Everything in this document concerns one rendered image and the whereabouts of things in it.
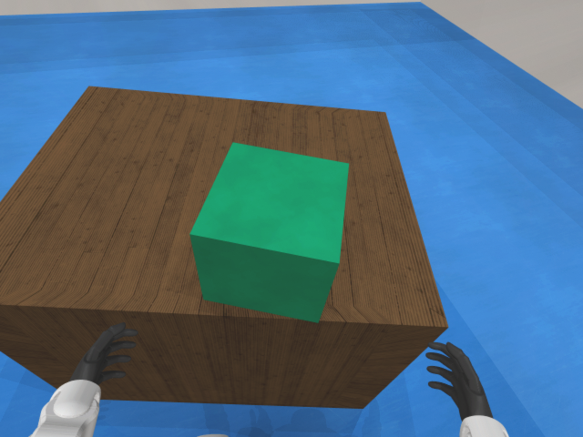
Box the carton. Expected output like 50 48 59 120
190 142 349 323

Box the robot left forearm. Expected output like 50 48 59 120
29 380 101 437

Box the pedestal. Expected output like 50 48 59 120
0 86 449 409

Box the right robot hand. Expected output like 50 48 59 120
425 342 494 421

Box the left robot hand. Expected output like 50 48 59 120
69 322 138 385

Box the robot right forearm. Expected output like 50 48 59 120
459 415 509 437

